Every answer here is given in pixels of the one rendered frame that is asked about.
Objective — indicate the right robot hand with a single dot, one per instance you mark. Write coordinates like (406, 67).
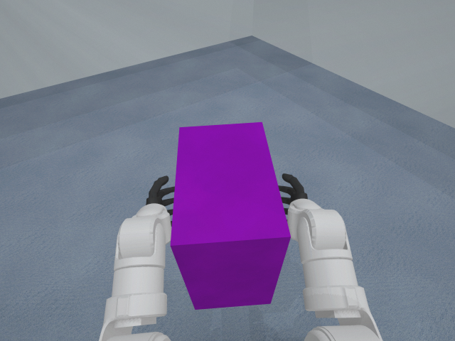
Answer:
(296, 192)

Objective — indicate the right robot forearm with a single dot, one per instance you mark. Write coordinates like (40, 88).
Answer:
(332, 289)

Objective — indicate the robot right upper arm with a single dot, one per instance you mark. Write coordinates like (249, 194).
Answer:
(341, 333)

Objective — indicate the left robot forearm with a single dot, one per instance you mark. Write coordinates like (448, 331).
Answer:
(138, 285)

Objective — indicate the carton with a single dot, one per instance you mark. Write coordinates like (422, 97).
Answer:
(229, 230)

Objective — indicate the left robot hand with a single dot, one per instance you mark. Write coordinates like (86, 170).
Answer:
(155, 194)

